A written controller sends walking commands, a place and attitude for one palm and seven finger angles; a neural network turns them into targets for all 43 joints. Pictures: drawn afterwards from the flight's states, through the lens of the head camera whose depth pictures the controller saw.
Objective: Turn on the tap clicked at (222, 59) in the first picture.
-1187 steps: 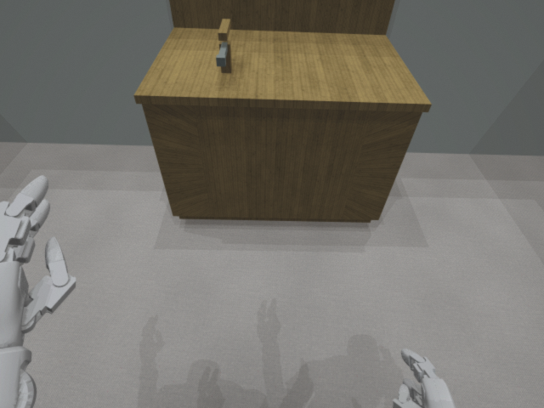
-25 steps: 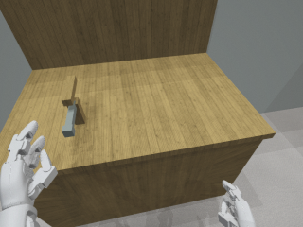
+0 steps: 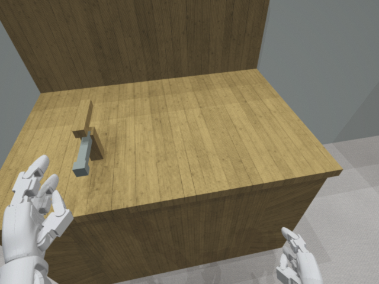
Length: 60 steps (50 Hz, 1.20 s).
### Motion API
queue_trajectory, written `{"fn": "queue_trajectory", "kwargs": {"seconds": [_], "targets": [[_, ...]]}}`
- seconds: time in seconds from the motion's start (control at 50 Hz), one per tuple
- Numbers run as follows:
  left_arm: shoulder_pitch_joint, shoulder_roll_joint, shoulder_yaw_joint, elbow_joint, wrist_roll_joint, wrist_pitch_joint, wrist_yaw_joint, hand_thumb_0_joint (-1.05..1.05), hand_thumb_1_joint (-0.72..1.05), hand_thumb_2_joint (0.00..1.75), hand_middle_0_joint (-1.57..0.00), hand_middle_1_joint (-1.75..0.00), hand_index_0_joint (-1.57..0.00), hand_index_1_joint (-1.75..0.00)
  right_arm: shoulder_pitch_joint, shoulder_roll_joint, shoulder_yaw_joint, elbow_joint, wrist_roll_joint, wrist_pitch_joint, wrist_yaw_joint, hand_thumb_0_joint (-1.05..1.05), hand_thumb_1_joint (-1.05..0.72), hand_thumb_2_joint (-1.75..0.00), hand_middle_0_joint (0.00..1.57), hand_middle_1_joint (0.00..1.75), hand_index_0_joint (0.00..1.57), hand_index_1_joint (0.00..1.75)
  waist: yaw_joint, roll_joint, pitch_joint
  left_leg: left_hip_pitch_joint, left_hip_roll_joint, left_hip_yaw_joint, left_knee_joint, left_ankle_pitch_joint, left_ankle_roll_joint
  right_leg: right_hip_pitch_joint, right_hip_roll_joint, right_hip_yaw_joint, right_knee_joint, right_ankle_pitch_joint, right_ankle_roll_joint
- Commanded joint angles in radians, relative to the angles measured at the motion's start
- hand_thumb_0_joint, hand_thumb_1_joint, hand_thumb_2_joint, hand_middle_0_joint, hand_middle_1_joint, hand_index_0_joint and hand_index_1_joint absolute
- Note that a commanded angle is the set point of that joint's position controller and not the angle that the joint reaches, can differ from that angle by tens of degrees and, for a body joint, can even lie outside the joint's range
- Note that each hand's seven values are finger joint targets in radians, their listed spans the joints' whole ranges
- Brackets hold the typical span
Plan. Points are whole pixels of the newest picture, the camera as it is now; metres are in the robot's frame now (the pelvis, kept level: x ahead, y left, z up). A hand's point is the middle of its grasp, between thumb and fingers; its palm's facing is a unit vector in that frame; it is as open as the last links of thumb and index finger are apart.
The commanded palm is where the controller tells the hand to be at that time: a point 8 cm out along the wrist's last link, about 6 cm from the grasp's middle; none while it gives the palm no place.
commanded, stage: reach beside the lever's end, fingers flat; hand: left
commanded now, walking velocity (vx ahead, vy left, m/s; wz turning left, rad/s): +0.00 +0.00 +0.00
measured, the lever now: (81, 168) +0.34 +0.32 +0.05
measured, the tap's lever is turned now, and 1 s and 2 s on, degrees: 0 0 0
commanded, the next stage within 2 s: none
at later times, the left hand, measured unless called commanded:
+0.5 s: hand (71, 202) +0.21 +0.25 +0.12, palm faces +0.49 -0.87 -0.11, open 7.4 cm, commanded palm +0.17 +0.29 +0.12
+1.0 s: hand (68, 194) +0.24 +0.28 +0.10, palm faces +0.52 -0.85 -0.10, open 7.5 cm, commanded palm +0.20 +0.32 +0.10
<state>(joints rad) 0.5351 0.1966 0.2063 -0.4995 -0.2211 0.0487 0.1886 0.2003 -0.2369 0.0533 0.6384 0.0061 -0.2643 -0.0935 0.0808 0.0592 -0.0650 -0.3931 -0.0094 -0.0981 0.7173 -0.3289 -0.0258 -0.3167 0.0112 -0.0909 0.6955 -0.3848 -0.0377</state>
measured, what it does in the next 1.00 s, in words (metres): stands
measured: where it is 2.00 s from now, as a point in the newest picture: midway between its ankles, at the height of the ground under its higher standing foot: outside the picture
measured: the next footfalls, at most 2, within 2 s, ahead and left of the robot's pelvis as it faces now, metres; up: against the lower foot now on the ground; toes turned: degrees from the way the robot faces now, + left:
none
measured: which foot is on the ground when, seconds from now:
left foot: down 0.00-1.00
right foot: down 0.00-1.00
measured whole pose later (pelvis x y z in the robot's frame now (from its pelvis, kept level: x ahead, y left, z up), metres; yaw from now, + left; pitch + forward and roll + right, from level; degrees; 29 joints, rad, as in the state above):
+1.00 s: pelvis +0.00 +0.01 +0.00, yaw -1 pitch +4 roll -1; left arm 0.26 0.22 0.31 -0.08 -0.21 -0.11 0.17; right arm 0.19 -0.24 0.04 0.68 0.00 -0.24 -0.08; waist 0.05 0.05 -0.06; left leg -0.48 -0.01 -0.08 0.75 -0.33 -0.01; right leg -0.40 0.01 -0.08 0.72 -0.38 -0.03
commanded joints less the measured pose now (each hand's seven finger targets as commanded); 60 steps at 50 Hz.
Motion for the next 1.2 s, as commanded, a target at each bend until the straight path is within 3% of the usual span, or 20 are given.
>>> {"fn": "queue_trajectory", "kwargs": {"seconds": [0.0,0.1,0.14,0.16,0.18,0.2,0.24,0.28,0.34,0.38,0.44,0.5,0.64,0.66,0.74,0.82,1.0,1.12,1.14,1.18], "targets": [[-0.065,0.125,0.088,-0.213,0.006,-0.085,0.008,0.0,0.9,0.9,-0.2,-0.3,-0.2,-0.3,-0.136,-0.096,-0.041,-0.167,0.002,-0.061,-0.009,0.0,-0.9,-0.9,0.2,0.3,0.2,0.3,-0.002,-0.053,-0.056,0.057,-0.018,0.034,-0.09,0.127,0.052,-0.028,-0.021,0.028,-0.161,0.185,0.02],[-0.066,0.148,0.13,-0.153,-0.003,-0.09,0.0,0.0,0.9,0.9,-0.2,-0.3,-0.2,-0.3,-0.135,-0.097,-0.046,-0.155,0.005,-0.05,-0.012,0.0,-0.9,-0.9,0.2,0.3,0.2,0.3,-0.002,-0.063,-0.045,0.046,-0.02,0.045,-0.085,0.127,0.052,-0.026,-0.021,0.041,-0.171,0.194,0.024],[-0.108,0.169,0.152,-0.144,-0.003,-0.097,0.0,0.0,0.9,0.9,-0.2,-0.3,-0.2,-0.3,-0.136,-0.096,-0.047,-0.149,0.008,-0.051,-0.016,0.0,-0.9,-0.9,0.2,0.3,0.2,0.3,-0.001,-0.016,-0.033,0.047,-0.021,0.044,-0.087,0.114,0.051,-0.031,-0.023,0.048,-0.179,0.176,0.021],[-0.143,0.138,0.115,-0.143,-0.003,-0.102,-0.003,0.0,0.9,0.9,-0.2,-0.3,-0.2,-0.3,-0.141,-0.094,-0.042,-0.151,0.006,-0.052,-0.017,0.0,-0.9,-0.9,0.2,0.3,0.2,0.3,-0.013,-0.015,-0.034,0.051,-0.024,0.044,-0.088,0.104,0.052,-0.042,-0.024,0.047,-0.177,0.163,0.023],[-0.17,0.145,0.12,-0.113,-0.005,-0.107,-0.002,0.0,0.9,0.9,-0.2,-0.3,-0.2,-0.3,-0.14,-0.096,-0.042,-0.146,0.006,-0.056,-0.019,0.0,-0.9,-0.9,0.2,0.3,0.2,0.3,-0.019,-0.053,-0.016,0.045,-0.022,0.039,-0.086,0.091,0.054,-0.053,-0.022,0.049,-0.184,0.148,0.026],[-0.186,0.158,0.137,-0.094,-0.008,-0.116,-0.003,0.0,0.9,0.9,-0.2,-0.3,-0.2,-0.3,-0.14,-0.101,-0.046,-0.138,0.003,-0.058,-0.022,0.0,-0.9,-0.9,0.2,0.3,0.2,0.3,-0.019,-0.071,-0.03,0.047,-0.023,0.039,-0.086,0.089,0.055,-0.048,-0.021,0.053,-0.187,0.145,0.027],[-0.219,0.17,0.138,-0.091,-0.004,-0.129,-0.01,0.0,0.9,0.9,-0.2,-0.3,-0.2,-0.3,-0.141,-0.101,-0.046,-0.136,0.007,-0.064,-0.024,0.0,-0.9,-0.9,0.2,0.3,0.2,0.3,-0.019,-0.023,-0.037,0.049,-0.026,0.04,-0.091,0.08,0.054,-0.047,-0.024,0.059,-0.188,0.132,0.025],[-0.228,0.16,0.129,-0.064,-0.003,-0.138,-0.015,0.0,0.9,0.9,-0.2,-0.3,-0.2,-0.3,-0.139,-0.101,-0.046,-0.132,0.003,-0.067,-0.022,0.0,-0.9,-0.9,0.2,0.3,0.2,0.3,-0.021,-0.047,-0.063,0.054,-0.026,0.039,-0.091,0.095,0.054,-0.036,-0.023,0.054,-0.177,0.154,0.025],[-0.22,0.187,0.154,-0.039,0.002,-0.141,-0.016,0.0,0.9,0.9,-0.2,-0.3,-0.2,-0.3,-0.139,-0.103,-0.049,-0.13,0.005,-0.072,-0.019,0.0,-0.9,-0.9,0.2,0.3,0.2,0.3,-0.009,0.001,-0.076,0.051,-0.028,0.04,-0.095,0.098,0.052,-0.027,-0.023,0.057,-0.175,0.16,0.021],[-0.262,0.162,0.13,-0.014,0.001,-0.143,-0.015,0.0,0.9,0.9,-0.2,-0.3,-0.2,-0.3,-0.141,-0.104,-0.045,-0.128,0.005,-0.068,-0.018,0.0,-0.9,-0.9,0.2,0.3,0.2,0.3,-0.022,-0.039,-0.06,0.045,-0.025,0.036,-0.102,0.092,0.05,-0.035,-0.021,0.047,-0.17,0.157,0.023],[-0.247,0.191,0.168,0.016,0.004,-0.14,-0.004,0.0,0.9,0.9,-0.2,-0.3,-0.2,-0.3,-0.136,-0.108,-0.05,-0.127,0.001,-0.064,-0.016,0.0,-0.9,-0.9,0.2,0.3,0.2,0.3,-0.01,-0.025,-0.082,0.041,-0.027,0.039,-0.102,0.102,0.049,-0.022,-0.018,0.047,-0.166,0.167,0.021],[-0.294,0.166,0.144,0.035,0.009,-0.149,0.005,0.0,0.9,0.9,-0.2,-0.29,-0.2,-0.29,-0.137,-0.108,-0.05,-0.131,0.001,-0.056,-0.012,0.0,-0.9,-0.9,0.2,0.3,0.2,0.3,-0.021,-0.047,-0.075,0.039,-0.024,0.036,-0.105,0.097,0.047,-0.035,-0.016,0.041,-0.158,0.161,0.021],[-0.283,0.209,0.202,0.079,0.016,-0.18,0.012,0.0,0.9,0.9,-0.19,-0.28,-0.19,-0.28,-0.12,-0.112,-0.06,-0.126,-0.004,-0.037,-0.004,0.0,-0.9,-0.9,0.2,0.3,0.2,0.3,-0.016,-0.019,-0.123,0.036,-0.02,0.043,-0.088,0.156,0.044,-0.018,-0.012,0.039,-0.13,0.232,0.015],[-0.295,0.176,0.164,0.076,0.016,-0.186,0.007,0.0,0.9,0.9,-0.19,-0.27,-0.19,-0.27,-0.123,-0.11,-0.057,-0.131,-0.004,-0.035,-0.002,0.0,-0.9,-0.9,0.2,0.3,0.2,0.3,-0.023,-0.014,-0.118,0.037,-0.021,0.042,-0.088,0.157,0.042,-0.029,-0.013,0.035,-0.122,0.231,0.015],[-0.332,0.205,0.191,0.112,0.013,-0.208,0.0,0.0,0.9,0.9,-0.19,-0.26,-0.19,-0.26,-0.12,-0.118,-0.06,-0.121,-0.004,-0.035,-0.003,0.0,-0.9,-0.9,0.2,0.3,0.2,0.3,-0.028,-0.014,-0.108,0.02,-0.02,0.034,-0.087,0.123,0.043,-0.051,-0.007,0.038,-0.124,0.19,0.014],[-0.384,0.186,0.162,0.143,0.015,-0.23,-0.011,0.0,0.9,0.9,-0.18,-0.25,-0.18,-0.25,-0.117,-0.12,-0.061,-0.117,-0.005,-0.038,-0.002,0.0,-0.9,-0.9,0.2,0.3,0.2,0.3,-0.043,-0.011,-0.115,0.023,-0.018,0.028,-0.083,0.116,0.041,-0.069,-0.006,0.033,-0.111,0.18,0.012],[-0.416,0.205,0.195,0.23,0.017,-0.251,-0.02,0.0,0.9,0.9,-0.18,-0.23,-0.18,-0.23,-0.103,-0.124,-0.069,-0.113,-0.007,-0.02,0.004,0.0,-0.9,-0.9,0.2,0.3,0.2,0.3,-0.033,0.0,-0.161,0.01,-0.018,0.025,-0.069,0.157,0.035,-0.065,-0.002,0.029,-0.083,0.216,0.008],[-0.507,0.213,0.19,0.302,0.02,-0.272,-0.023,0.0,0.9,0.9,-0.17,-0.21,-0.17,-0.21,-0.105,-0.131,-0.069,-0.108,-0.008,-0.013,0.003,0.0,-0.9,-0.9,0.2,0.3,0.2,0.3,-0.052,-0.02,-0.137,-0.017,-0.017,0.022,-0.062,0.103,0.039,-0.105,0.001,0.032,-0.083,0.164,0.012],[-0.535,0.243,0.219,0.307,0.024,-0.276,-0.021,0.0,0.9,0.9,-0.17,-0.21,-0.17,-0.21,-0.104,-0.132,-0.069,-0.103,-0.006,-0.011,0.0,0.0,-0.9,-0.9,0.2,0.3,0.2,0.3,-0.051,-0.004,-0.136,-0.021,-0.017,0.022,-0.063,0.097,0.039,-0.106,0.001,0.035,-0.084,0.158,0.01],[-0.562,0.241,0.218,0.335,0.026,-0.285,-0.024,0.0,0.9,0.9,-0.17,-0.21,-0.17,-0.21,-0.103,-0.132,-0.071,-0.101,-0.007,-0.008,0.0,0.0,-0.9,-0.9,0.2,0.3,0.2,0.3,-0.052,0.001,-0.162,-0.018,-0.019,0.023,-0.059,0.092,0.039,-0.107,0.003,0.038,-0.078,0.153,0.01]]}}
